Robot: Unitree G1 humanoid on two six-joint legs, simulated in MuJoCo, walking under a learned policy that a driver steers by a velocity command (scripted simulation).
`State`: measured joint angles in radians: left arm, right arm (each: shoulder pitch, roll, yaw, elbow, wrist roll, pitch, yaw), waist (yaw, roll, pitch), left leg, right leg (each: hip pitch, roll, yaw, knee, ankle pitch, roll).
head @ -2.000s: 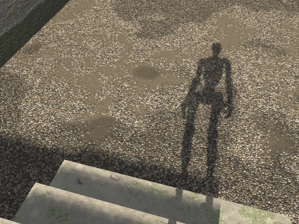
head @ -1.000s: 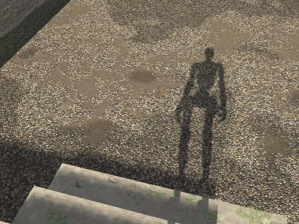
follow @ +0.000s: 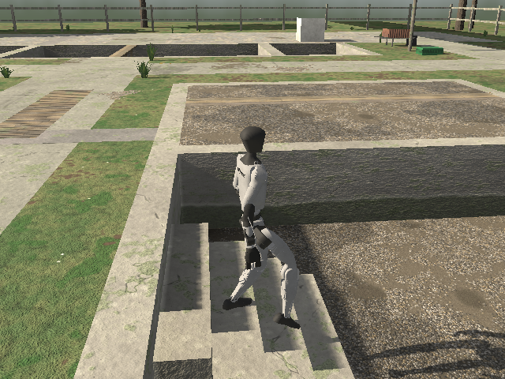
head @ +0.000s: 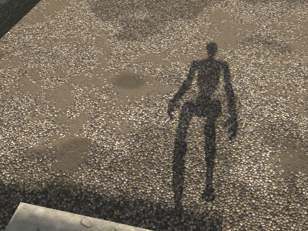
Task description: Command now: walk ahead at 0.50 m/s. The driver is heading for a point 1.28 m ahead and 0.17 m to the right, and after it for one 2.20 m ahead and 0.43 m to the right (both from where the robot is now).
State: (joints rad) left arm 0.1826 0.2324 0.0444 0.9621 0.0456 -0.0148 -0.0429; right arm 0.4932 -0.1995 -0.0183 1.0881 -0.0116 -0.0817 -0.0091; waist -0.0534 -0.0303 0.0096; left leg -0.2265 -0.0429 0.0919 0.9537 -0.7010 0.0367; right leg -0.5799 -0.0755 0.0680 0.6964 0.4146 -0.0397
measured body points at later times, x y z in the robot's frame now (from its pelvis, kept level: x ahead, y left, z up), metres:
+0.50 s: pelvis +0.25 -0.07 -0.15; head +0.25 -0.08 +0.30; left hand +0.11 +0.13 -0.29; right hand +0.36 -0.29 -0.29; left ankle +0.47 +0.11 -0.79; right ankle +0.16 -0.14 -0.85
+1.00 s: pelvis +0.56 -0.02 -0.33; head +0.57 -0.02 +0.12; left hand +0.69 +0.22 -0.45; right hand +0.46 -0.23 -0.47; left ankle +0.49 +0.07 -1.03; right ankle +0.73 -0.18 -1.00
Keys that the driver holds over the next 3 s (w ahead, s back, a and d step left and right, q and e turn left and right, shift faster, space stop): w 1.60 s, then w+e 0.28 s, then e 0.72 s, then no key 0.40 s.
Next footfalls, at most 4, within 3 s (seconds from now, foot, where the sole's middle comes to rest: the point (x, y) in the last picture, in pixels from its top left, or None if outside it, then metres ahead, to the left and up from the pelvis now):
0.12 right None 0.19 -0.14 -0.89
0.74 left None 0.53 0.08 -1.07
1.22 right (184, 205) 0.88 -0.18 -1.25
1.64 left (143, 172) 1.14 0.07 -1.25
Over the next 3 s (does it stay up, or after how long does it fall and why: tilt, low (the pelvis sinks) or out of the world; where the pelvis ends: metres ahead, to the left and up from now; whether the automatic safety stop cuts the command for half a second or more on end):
stays up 1.29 -0.03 -0.47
